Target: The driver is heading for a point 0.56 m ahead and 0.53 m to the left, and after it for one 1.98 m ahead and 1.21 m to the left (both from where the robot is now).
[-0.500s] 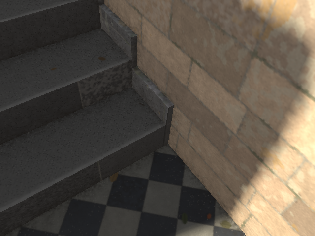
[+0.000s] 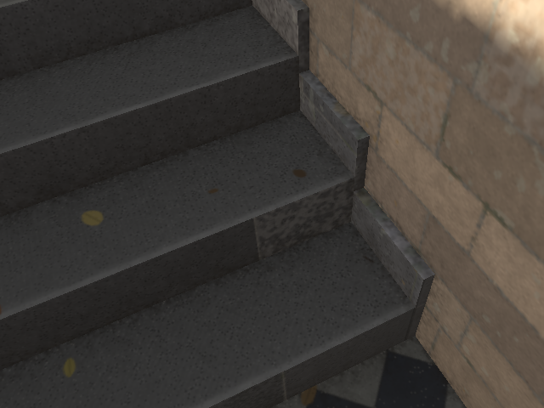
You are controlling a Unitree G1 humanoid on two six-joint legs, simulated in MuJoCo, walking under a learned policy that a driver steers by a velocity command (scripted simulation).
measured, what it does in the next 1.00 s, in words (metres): walks ahead, turning left: left foot, then right foot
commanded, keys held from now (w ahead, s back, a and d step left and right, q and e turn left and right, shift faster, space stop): w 0.14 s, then w+q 0.86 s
